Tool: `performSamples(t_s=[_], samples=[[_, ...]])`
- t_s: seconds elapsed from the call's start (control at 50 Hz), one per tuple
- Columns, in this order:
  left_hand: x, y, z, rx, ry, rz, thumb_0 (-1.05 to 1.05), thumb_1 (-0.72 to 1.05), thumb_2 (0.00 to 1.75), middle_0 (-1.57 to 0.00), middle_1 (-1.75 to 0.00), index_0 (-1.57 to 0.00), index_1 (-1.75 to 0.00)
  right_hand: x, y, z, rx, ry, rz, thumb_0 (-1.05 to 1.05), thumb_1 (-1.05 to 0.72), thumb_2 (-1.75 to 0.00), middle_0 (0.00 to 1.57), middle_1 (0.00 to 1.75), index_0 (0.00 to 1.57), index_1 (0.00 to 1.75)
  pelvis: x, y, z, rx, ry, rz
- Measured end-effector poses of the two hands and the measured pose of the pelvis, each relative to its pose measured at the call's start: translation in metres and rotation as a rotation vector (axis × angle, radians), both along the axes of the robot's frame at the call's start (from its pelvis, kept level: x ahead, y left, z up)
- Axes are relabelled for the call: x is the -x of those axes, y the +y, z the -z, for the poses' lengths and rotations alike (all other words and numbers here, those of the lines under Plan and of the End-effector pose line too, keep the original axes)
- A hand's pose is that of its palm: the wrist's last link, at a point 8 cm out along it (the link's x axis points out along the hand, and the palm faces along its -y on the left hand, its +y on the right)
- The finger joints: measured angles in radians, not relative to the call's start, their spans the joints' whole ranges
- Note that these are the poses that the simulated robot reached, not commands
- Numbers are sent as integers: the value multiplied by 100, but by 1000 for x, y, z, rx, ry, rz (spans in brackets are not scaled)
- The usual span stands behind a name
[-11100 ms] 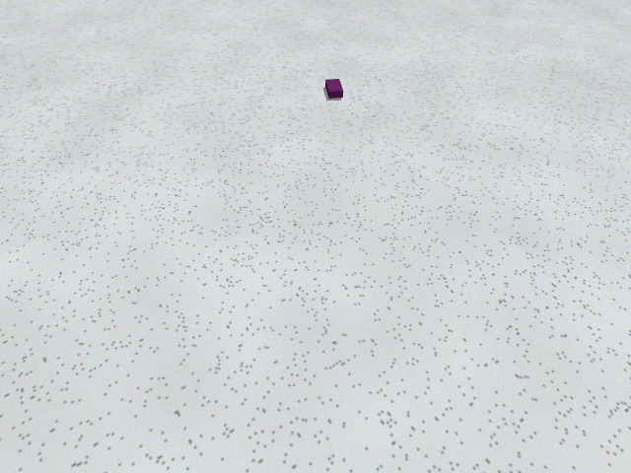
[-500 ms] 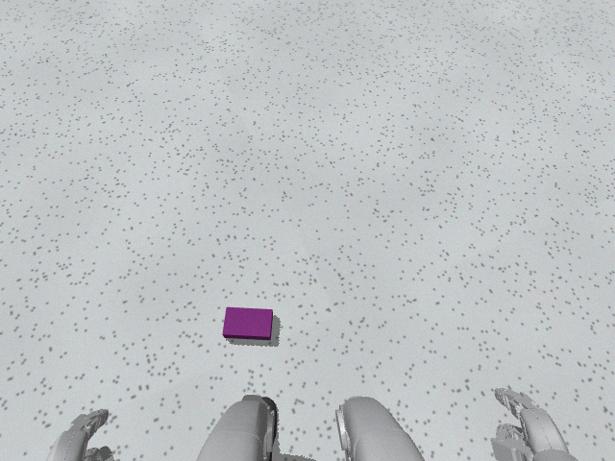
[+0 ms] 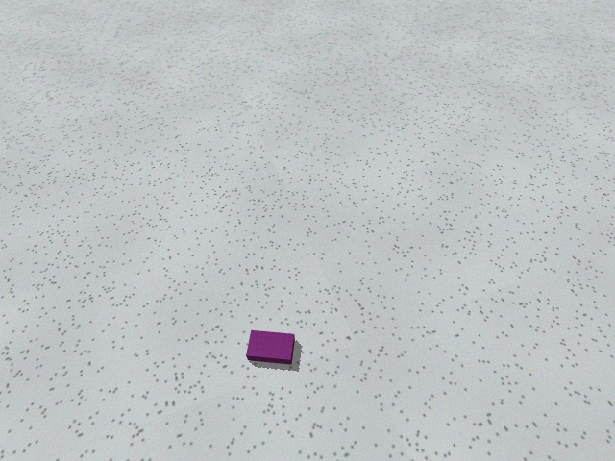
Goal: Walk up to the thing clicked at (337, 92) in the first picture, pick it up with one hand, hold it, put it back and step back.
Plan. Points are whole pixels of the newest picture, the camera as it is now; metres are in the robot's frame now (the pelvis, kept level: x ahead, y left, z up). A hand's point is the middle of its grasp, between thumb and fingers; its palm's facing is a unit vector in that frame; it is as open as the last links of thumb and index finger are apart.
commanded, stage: walk up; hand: left
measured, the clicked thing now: (271, 347) +0.53 +0.16 -0.74
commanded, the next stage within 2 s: stand in 1.34 s
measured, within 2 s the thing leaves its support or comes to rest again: neither
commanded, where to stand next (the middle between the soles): +0.13 -0.03 m, yaw -2 degrees
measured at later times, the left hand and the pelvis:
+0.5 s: hand out of the picture +0.10 +0.21 -0.13, palm faces +0.00 -0.90 -0.43, open 7.3 cm; pelvis +0.02 -0.05 -0.01, yaw +2 degrees
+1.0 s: hand out of the picture +0.07 +0.29 -0.16, palm faces -0.02 -0.92 -0.40, open 7.4 cm; pelvis +0.02 +0.01 -0.01, yaw +0 degrees
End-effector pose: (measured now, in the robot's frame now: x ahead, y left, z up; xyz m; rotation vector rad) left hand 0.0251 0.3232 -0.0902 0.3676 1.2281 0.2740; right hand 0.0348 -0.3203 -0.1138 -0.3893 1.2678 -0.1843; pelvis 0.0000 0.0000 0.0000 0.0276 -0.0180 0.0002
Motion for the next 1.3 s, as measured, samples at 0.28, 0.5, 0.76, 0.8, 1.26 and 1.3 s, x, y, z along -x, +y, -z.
performSamples(t_s=[0.28,0.5,0.76,0.8,1.26,1.3], samples=[[-59,-33,5,54,-90,70,0,91,90,-20,-30,-20,-30,-17,-23,-23,6,-126,16,0,-90,-90,21,30,20,30,-18,-29,-6,2,-53,11],[-70,-68,0,-19,-119,62,0,90,90,-21,-30,-21,-30,-58,-46,20,-47,-69,-8,0,-91,-90,20,30,20,30,-16,-49,8,19,-37,-29],[-31,18,17,-91,-63,-35,0,90,90,-20,-30,-21,-30,-23,-7,18,-2,11,-26,0,-91,-90,20,30,20,30,-2,-4,22,2,-26,-46],[-28,21,18,-74,-29,-36,0,90,90,-20,-30,-21,-30,-16,0,10,2,9,-4,0,-91,-90,20,30,20,30,-4,3,16,29,-20,-54],[-99,-34,22,91,-96,100,0,90,90,-20,-30,-21,-30,-59,10,-6,-16,-155,25,0,-90,-90,21,30,20,30,-25,-3,1,25,-25,23],[-105,-36,19,90,-110,104,0,90,90,-20,-30,-21,-30,-61,8,-8,-19,-157,29,0,-90,-90,21,30,20,30,-26,-7,-1,26,-26,25]])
